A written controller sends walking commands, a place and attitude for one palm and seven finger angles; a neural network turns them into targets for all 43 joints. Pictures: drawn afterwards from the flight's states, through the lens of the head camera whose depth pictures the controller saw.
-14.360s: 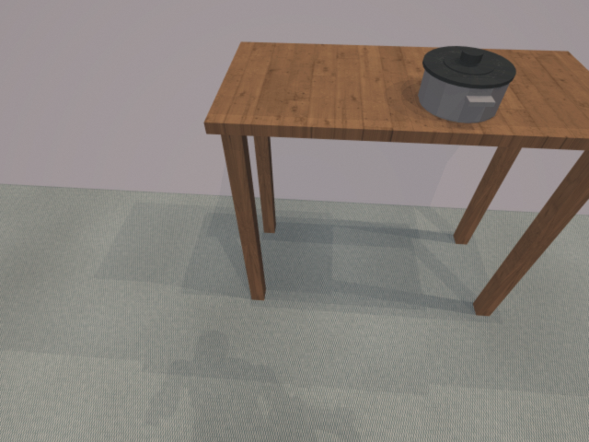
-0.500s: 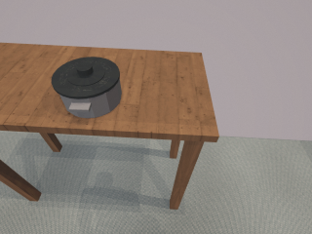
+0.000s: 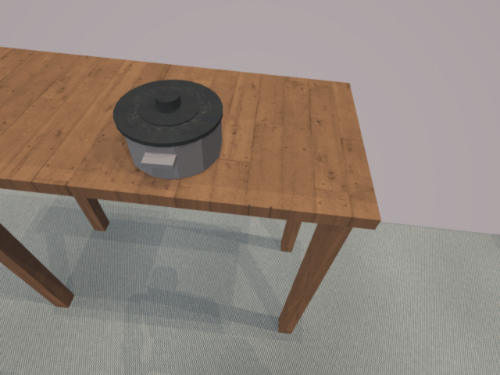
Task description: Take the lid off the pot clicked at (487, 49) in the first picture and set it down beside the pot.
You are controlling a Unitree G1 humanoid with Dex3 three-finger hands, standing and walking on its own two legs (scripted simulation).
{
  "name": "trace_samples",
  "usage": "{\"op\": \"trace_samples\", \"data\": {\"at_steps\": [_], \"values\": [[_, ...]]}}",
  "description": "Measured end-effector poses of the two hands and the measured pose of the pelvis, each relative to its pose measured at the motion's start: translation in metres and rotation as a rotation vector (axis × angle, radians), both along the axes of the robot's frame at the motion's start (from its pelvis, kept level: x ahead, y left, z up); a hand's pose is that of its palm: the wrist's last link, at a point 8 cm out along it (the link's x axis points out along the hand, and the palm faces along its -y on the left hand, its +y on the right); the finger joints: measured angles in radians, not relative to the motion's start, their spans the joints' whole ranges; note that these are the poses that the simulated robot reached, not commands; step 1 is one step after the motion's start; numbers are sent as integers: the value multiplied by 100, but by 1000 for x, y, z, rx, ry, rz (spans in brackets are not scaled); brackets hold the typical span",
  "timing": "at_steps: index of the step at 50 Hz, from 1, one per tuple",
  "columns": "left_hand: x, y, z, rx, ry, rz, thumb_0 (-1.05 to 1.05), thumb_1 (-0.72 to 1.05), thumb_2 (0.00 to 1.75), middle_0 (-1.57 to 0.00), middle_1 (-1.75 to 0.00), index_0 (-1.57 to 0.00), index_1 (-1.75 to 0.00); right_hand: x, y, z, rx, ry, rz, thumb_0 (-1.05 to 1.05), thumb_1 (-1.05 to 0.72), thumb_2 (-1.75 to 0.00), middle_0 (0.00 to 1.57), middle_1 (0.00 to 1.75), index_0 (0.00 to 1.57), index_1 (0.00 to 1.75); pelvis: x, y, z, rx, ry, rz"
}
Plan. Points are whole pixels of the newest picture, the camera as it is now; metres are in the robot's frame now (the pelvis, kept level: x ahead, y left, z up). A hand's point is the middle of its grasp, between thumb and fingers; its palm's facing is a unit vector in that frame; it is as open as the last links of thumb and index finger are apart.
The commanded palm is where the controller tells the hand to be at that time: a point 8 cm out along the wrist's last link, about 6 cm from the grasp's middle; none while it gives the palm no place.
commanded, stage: shuffle to correct the standing spot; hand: left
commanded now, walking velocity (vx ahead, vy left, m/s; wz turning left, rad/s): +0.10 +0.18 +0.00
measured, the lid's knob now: (167, 99) +0.51 +0.20 +0.16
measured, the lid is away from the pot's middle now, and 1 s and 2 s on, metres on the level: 0.01 0.01 0.01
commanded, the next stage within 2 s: come to a stop and stand still in 0.68 s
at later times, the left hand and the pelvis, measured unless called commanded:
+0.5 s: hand (145, 355) +0.17 +0.20 -0.15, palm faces +0.04 -0.97 -0.23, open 7.4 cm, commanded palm none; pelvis +0.05 +0.03 -0.01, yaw +1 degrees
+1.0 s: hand out of the picture +0.08 +0.34 -0.19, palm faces +0.11 -0.95 -0.28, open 7.4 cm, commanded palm none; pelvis +0.06 +0.11 -0.01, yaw +1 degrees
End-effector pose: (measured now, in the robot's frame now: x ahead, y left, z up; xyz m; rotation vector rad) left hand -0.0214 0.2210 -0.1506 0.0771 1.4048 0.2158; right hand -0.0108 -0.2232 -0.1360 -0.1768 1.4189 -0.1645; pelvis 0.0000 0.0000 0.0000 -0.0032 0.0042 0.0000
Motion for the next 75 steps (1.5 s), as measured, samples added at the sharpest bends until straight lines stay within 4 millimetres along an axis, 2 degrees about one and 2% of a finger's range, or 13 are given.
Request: {"op": "trace_samples", "data": {"at_steps": [5, 12, 19, 25, 28, 35, 40, 45, 49, 55, 65, 69, 75], "values": [[13, 24, 4, 28, 26, -44, 1, 91, 90, -20, -30, -20, -30, -3, 15, 2, -8, -26, -19, 0, -91, -90, 20, 30, 20, 30, 3, 16, 1, -1, -1, -8], [69, 46, 15, 66, -87, -74, 1, 91, 90, -20, -30, -20, -30, -17, 40, 2, 39, 35, -18, 0, -91, -90, 20, 30, 20, 30, 11, 27, 4, 7, 0, -1], [134, 43, 25, 67, -179, -127, 1, 91, 90, -20, -30, -20, -30, -22, 52, -2, 73, 81, -44, 0, -91, -90, 20, 30, 21, 30, 28, 31, 4, 13, -2, 8], [181, 30, 27, 72, -303, -131, 1, 91, 90, -20, -30, -20, -30, -10, 42, -16, 85, 128, -54, 0, -91, -90, 21, 30, 21, 30, 50, 27, -7, 27, -13, 25], [174, 32, 24, 87, -324, -91, 1, 91, 90, -20, -30, -21, -30, 15, 29, -22, 64, 119, -21, 0, -91, -90, 21, 30, 21, 30, 54, 27, -11, 24, -33, 40], [107, 58, 29, 116, -117, -52, 1, 90, 90, -21, -30, -21, -30, 117, 13, -2, 12, -113, 30, 0, -91, -90, 20, 30, 20, 30, 57, 40, 4, 64, -19, 19], [78, 95, 31, 118, -39, -30, 1, 90, 90, -21, -30, -21, -30, 169, 30, 14, -7, -249, 68, 0, -91, -90, 20, 30, 20, 30, 60, 63, 7, 87, -12, -2], [74, 143, 12, 117, -43, -19, 1, 90, 90, -21, -30, -21, -30, 193, 66, 16, -40, -338, 99, 0, -91, -90, 20, 30, 20, 30, 64, 99, -8, 45, -14, -10], [84, 168, 0, 118, -59, -11, 1, 91, 90, -20, -30, -20, -30, 182, 101, 19, -38, -317, 119, 0, -91, -90, 20, 30, 20, 30, 62, 112, -9, 28, -26, 19], [98, 159, 7, 52, -97, -39, 1, 91, 90, -20, -30, -20, -30, 153, 126, 24, -19, -263, 85, -1, -93, -90, 21, 30, 21, 30, 56, 119, 5, 8, -15, 11], [115, 116, 16, 20, -143, -135, 1, 91, 90, -20, -30, -20, -30, 74, 84, 4, -24, -140, -30, 0, -92, -90, 21, 30, 21, 30, 32, 100, 1, 23, 5, -16], [106, 99, 22, 34, -155, -129, 1, 91, 90, -20, -30, -20, -30, 42, 64, -1, -16, -45, -61, 0, -91, -90, 21, 30, 21, 30, 30, 88, 4, 11, -12, -3], [84, 89, 28, 28, -116, -92, 1, 92, 90, -20, -30, -20, -30, 35, 55, 9, -12, -15, -68, 0, -91, -90, 20, 30, 20, 30, 41, 82, 13, 20, -16, -14]]}}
